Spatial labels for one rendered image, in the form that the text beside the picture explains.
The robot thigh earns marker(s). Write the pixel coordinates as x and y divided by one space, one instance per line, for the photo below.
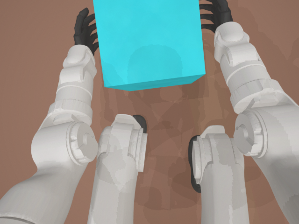
113 194
223 192

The robot right hand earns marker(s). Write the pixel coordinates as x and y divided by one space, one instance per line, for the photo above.
221 14

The right robot forearm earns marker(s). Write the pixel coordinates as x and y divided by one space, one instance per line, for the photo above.
245 74

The left robot forearm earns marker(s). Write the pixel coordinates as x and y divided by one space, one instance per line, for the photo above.
75 89

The right robot upper arm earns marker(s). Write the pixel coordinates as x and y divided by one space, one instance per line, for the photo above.
270 135

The carton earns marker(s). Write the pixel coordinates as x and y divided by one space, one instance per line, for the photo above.
147 44

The right robot thigh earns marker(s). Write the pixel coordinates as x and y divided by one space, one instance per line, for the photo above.
223 192

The robot left hand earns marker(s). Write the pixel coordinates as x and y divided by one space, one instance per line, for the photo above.
83 32

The left robot upper arm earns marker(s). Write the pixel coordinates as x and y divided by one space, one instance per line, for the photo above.
61 153

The left robot thigh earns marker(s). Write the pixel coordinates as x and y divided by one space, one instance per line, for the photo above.
113 194

